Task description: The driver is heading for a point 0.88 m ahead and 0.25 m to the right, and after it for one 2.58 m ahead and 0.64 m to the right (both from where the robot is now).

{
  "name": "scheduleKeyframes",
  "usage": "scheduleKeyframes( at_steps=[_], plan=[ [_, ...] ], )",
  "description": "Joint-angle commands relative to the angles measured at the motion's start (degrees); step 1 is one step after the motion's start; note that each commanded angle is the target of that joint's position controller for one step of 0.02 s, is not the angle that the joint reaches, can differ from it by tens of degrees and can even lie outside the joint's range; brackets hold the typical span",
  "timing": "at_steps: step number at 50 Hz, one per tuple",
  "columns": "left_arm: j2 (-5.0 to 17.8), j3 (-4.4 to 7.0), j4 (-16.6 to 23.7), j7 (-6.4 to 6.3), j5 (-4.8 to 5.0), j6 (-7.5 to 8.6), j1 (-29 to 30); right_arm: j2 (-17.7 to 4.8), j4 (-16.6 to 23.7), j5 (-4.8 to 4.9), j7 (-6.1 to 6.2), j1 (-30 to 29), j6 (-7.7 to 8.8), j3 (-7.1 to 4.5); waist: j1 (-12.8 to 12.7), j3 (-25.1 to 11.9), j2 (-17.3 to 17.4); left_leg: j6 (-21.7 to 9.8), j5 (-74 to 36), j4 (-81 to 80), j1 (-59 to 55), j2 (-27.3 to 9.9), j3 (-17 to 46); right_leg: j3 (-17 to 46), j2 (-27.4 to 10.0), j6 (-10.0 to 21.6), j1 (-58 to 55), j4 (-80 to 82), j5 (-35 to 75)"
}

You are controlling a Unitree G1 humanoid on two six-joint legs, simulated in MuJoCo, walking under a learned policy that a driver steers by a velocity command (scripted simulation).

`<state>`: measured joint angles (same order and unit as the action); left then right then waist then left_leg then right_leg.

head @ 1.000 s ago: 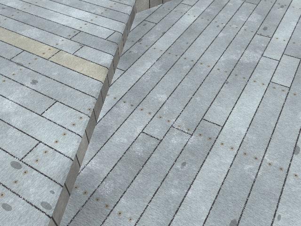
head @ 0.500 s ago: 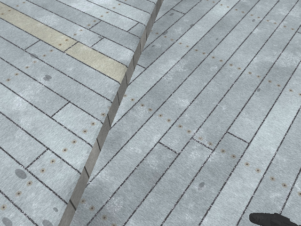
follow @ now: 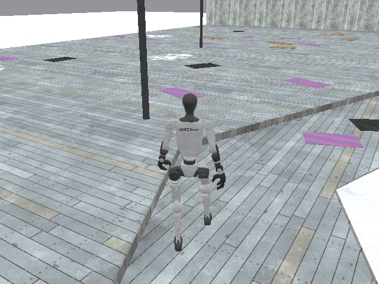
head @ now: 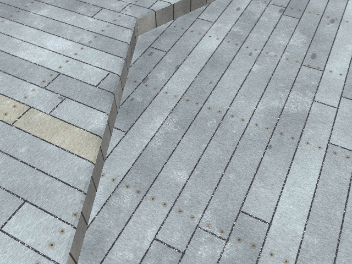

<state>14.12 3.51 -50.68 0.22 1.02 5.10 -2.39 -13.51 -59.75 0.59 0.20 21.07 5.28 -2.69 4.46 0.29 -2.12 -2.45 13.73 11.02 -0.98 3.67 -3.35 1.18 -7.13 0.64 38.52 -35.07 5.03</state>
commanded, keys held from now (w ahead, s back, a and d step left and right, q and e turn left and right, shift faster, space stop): w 0.64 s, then w+e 0.36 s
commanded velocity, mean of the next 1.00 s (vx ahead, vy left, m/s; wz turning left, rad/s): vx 0.50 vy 0.00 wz -0.11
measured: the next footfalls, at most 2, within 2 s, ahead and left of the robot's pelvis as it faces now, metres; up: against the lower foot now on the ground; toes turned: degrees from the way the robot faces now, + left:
right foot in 0.12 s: +0.27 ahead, -0.14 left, +0.00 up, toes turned -3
left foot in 0.68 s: +0.58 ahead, +0.09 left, +0.00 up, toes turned +3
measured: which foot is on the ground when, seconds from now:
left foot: down 0.00-0.12, up 0.14-0.66, down 0.68-1.00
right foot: up 0.00-0.10, down 0.12-0.70, up 0.72-1.00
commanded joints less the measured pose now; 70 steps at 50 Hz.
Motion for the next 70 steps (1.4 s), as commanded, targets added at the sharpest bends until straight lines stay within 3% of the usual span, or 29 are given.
scheduleKeyframes(
  at_steps=[1,4,6,7,8,9,10,12,14,20,29,32,34,35,36,37,38,40,43,51,57,60,62,63,64,65,66,68,70],
  plan=[
    [2.9,-0.13,5.6,1.31,0.37,1.12,8.5,-9.4,0.9,0.31,0.42,3.3,-0.4,-1.88,0.3,5.2,5.0,-8.5,-13.8,-1.4,-0.6,-17.4,7.4,-1.2,1.7,0.8,1.4,4.3,-2.1],
    [5.5,0.63,5.8,2.05,0.44,1.53,5.0,-10.8,1.2,0.38,0.61,1.8,-1.24,-2.54,-3.1,2.6,7.1,-6.8,-27.0,4.7,-4.2,-19.0,7.4,-2.4,4.0,3.3,-5.8,6.6,-8.8],
    [10.2,3.14,1.0,1.59,0.11,1.54,-11.4,-9.5,2.2,0.09,0.59,-0.2,-1.73,-1.96,-11.2,-7.5,6.4,-4.1,-39.6,23.7,1.4,-14.3,3.3,-4.0,6.3,6.7,-28.9,6.7,-8.0],
    [14.8,4.33,-1.1,1.09,-1.07,1.32,-21.4,-6.3,3.7,-0.77,0.57,2.0,-1.5,-0.78,-12.7,-16.6,-1.5,-1.5,-22.6,44.0,17.4,-9.6,0.2,12.3,-6.3,11.7,-48.8,6.0,-9.9],
    [16.4,4.32,-2.0,1.65,-1.08,1.12,-23.2,0.3,3.3,-0.42,-0.04,7.8,0.01,1.12,-9.2,-23.4,-15.7,0.7,18.1,59.9,35.9,0.1,4.7,38.8,-16.2,19.1,-62.6,14.7,-19.1],
    [10.7,2.7,-1.4,1.63,-0.53,1.24,-21.2,-6.5,3.3,1.03,-0.31,3.4,1.31,-0.44,-10.6,-19.4,-9.7,-0.4,18.5,66.1,42.4,-3.3,10.7,37.9,-14.1,16.5,-60.3,17.0,-22.8],
    [8.5,2.0,-0.2,1.38,-0.36,1.35,-16.1,-8.9,4.9,1.93,-0.39,-2.0,2.12,-1.05,-9.9,-11.5,-6.7,-1.3,13.4,66.1,45.0,-6.2,9.0,28.5,-12.4,14.0,-52.3,17.6,-17.9],
    [5.7,1.02,1.0,1.6,-1.35,1.55,-9.2,-8.3,5.3,0.69,0.39,-6.0,1.78,-1.7,-6.4,-4.3,0.3,-1.3,4.8,59.9,39.9,-10.7,7.3,17.4,-8.0,12.0,-36.9,21.2,-7.4],
    [4.9,0.78,0.3,1.81,-1.7,1.88,-8.8,-5.7,4.8,0.56,0.39,-3.3,0.2,-1.63,-3.8,-3.6,-2.1,-0.8,2.7,56.3,34.8,-12.5,7.8,13.6,-6.8,12.7,-31.1,24.3,-5.3],
    [7.6,1.32,-2.0,0.0,-1.18,1.47,-14.1,-4.9,8.0,-0.48,0.38,-12.7,-0.86,-1.95,-4.7,0.8,-0.4,1.9,-11.2,39.4,41.8,-12.8,6.4,6.4,-5.0,12.4,-30.8,28.5,-1.8],
    [8.7,1.82,-5.9,-0.73,-0.17,-0.04,-21.7,-4.2,13.0,0.45,-1.67,-27.3,0.34,-0.65,-8.9,5.0,-1.1,0.4,-15.9,20.0,41.2,-8.9,3.4,2.7,-6.7,10.5,-41.1,25.8,-1.7],
    [9.9,2.37,-6.0,-1.16,-0.04,-0.88,-20.2,-6.4,12.9,0.57,-2.4,-23.9,0.93,-1.36,-5.7,2.6,-2.7,-1.8,-10.0,17.7,34.3,-6.8,2.2,2.7,-8.1,8.9,-44.3,20.3,9.9],
    [8.7,1.8,-5.3,-1.05,-0.15,-1.35,-18.3,-10.6,8.8,0.19,-1.87,-9.4,1.04,-3.75,1.7,-6.4,-2.0,-4.5,-10.6,16.8,12.0,-4.4,0.7,0.3,-3.5,6.5,-38.5,3.3,21.9],
    [6.6,0.79,-3.7,-0.92,-1.13,-1.23,-18.8,-15.1,6.7,-0.74,-1.12,1.6,1.0,-4.99,4.7,-15.4,4.4,-8.0,-10.9,18.4,-6.7,-15.8,13.5,-1.9,0.8,4.4,-25.4,-14.9,4.2],
    [-1.0,-1.14,-4.0,-0.4,-0.47,-0.05,-26.0,-17.4,5.5,-0.79,-1.39,4.0,0.7,-5.31,0.5,-22.5,19.3,-16.0,0.2,11.2,-23.5,-28.1,39.8,0.1,10.8,1.4,-3.9,-33.2,-36.2],
    [5.7,0.44,-4.4,-0.42,1.06,0.95,-21.8,-11.7,6.2,-0.33,-1.33,2.9,0.9,-3.77,2.8,-19.4,12.5,-13.5,6.6,7.5,-20.3,-26.5,40.9,7.7,8.2,2.3,1.8,-39.9,-38.3],
    [8.1,1.23,-2.7,-0.51,2.22,1.39,-17.1,-9.5,7.0,-0.19,-1.06,-2.1,1.16,-3.07,1.8,-11.3,10.6,-10.7,4.8,6.1,-12.7,-25.3,31.9,6.6,5.5,3.0,5.0,-40.6,-32.8],
    [7.2,1.77,-2.2,-1.39,1.24,0.63,-14.0,-6.4,8.1,-0.84,-1.08,-9.6,1.67,-2.14,-1.8,-3.7,5.4,-8.6,-2.0,1.4,2.4,-22.0,20.6,5.1,0.7,2.7,0.3,-35.4,-23.5],
    [4.0,2.1,-2.9,-1.39,1.34,-1.76,-16.8,-4.6,7.0,-1.59,-0.98,-10.7,1.94,-1.85,-4.8,-1.1,6.8,-7.0,-8.4,-2.4,9.7,-18.3,10.1,5.6,-1.5,2.8,-4.8,-31.6,-19.4],
    [2.4,1.83,2.6,0.16,0.16,-2.3,-5.9,-8.4,6.0,-1.48,1.3,-7.2,1.29,-2.91,-3.3,3.3,4.8,-5.9,-17.4,-4.6,7.1,-17.2,-3.9,2.3,-0.4,1.0,1.5,-12.1,-0.8],
    [1.4,0.77,8.6,2.46,0.21,-2.46,4.0,-10.1,4.9,-0.24,1.72,-1.3,-0.76,-3.66,-0.2,6.5,4.2,-5.4,-24.7,-0.2,-4.4,-20.8,-8.1,-3.5,1.4,3.0,4.9,-3.0,-5.7],
    [4.0,1.96,10.1,3.24,0.44,-2.79,0.6,-12.7,6.1,0.55,2.02,-3.5,-1.84,-4.4,-4.2,2.4,7.5,-3.9,-50.9,9.8,-6.4,-21.4,-10.5,-8.3,6.2,6.0,-5.0,-2.6,-14.4],
    [9.0,4.65,7.4,2.82,0.83,-2.94,-13.3,-13.8,7.0,1.1,2.09,-6.0,-2.41,-4.56,-12.5,-5.1,7.7,-1.7,-56.9,29.1,-1.5,-19.3,-11.9,-9.2,10.8,9.7,-24.5,1.8,-13.7],
    [14.0,6.75,5.4,1.52,0.64,-3.47,-21.8,-12.6,8.0,0.29,2.06,-5.7,-1.89,-4.08,-15.7,-10.0,2.1,1.1,-39.2,46.5,11.9,-16.6,-12.0,1.3,6.0,12.7,-41.3,4.7,-14.1],
    [20.1,7.45,7.2,0.93,0.39,-3.18,-17.7,-3.5,11.5,-1.38,1.16,-1.4,0.17,-1.58,-7.6,-13.9,-14.2,5.4,16.5,70.2,38.3,-2.3,-6.6,35.3,-9.6,24.7,-59.4,10.7,-11.0],
    [15.8,5.75,8.3,1.16,-0.99,-2.52,-19.8,-7.8,12.9,0.95,0.05,-5.7,3.1,-2.01,-10.8,-21.7,-7.2,4.5,20.7,75.4,43.9,-1.7,8.2,46.4,-13.8,26.9,-62.0,17.8,-7.1],
    [12.0,4.66,8.5,1.19,-1.66,-1.72,-17.4,-9.4,14.3,2.76,-0.22,-10.9,3.91,-2.39,-10.9,-15.3,-3.7,2.9,17.1,74.0,46.4,-4.8,9.1,35.2,-11.7,23.3,-57.2,16.1,3.1],
    [7.8,3.51,9.8,1.28,-0.13,-0.95,-9.4,-9.7,12.9,0.12,0.85,-10.5,2.95,-2.98,-5.6,-6.6,3.3,2.9,11.0,62.4,40.9,-9.6,8.2,19.9,-6.2,17.7,-39.9,15.2,14.1],
    [7.6,3.06,11.1,0.84,-1.03,-1.13,-7.0,-9.9,12.6,-0.5,1.02,-8.3,0.67,-3.56,-3.0,-5.0,3.3,3.8,9.2,58.1,33.9,-10.6,7.5,15.5,-4.8,16.9,-29.8,17.0,20.3]
  ],
)
Velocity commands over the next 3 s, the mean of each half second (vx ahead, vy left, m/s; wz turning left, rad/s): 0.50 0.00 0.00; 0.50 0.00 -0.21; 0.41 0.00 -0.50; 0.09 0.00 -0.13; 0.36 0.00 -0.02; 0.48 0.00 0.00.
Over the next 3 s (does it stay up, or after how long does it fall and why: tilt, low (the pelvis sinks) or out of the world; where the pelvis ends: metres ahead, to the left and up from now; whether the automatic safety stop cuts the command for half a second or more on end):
stays up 1.27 -0.37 0.00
